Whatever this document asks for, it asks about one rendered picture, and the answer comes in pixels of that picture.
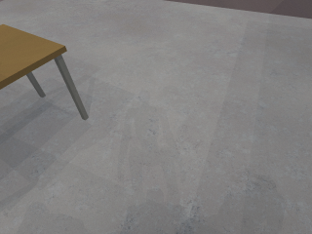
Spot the table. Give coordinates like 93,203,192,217
0,24,89,121

